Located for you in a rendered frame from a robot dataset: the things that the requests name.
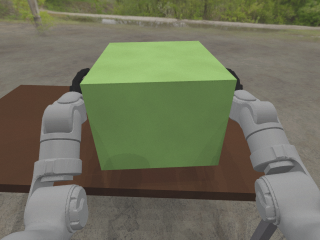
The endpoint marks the right robot hand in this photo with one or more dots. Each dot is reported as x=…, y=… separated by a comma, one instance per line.
x=238, y=85

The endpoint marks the table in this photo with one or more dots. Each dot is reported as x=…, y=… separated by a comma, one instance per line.
x=21, y=113

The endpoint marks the left robot hand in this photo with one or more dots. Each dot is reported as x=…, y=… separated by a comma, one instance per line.
x=75, y=87

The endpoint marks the right robot forearm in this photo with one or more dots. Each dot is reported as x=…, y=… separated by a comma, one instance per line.
x=270, y=149

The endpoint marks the right robot upper arm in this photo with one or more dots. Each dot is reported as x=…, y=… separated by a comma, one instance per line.
x=291, y=202

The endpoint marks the left robot forearm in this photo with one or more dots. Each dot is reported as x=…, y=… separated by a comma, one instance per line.
x=60, y=138

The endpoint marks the carton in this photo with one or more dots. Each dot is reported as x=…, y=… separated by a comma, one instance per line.
x=160, y=104

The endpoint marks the left robot upper arm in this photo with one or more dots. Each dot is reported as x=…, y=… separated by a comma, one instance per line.
x=54, y=213

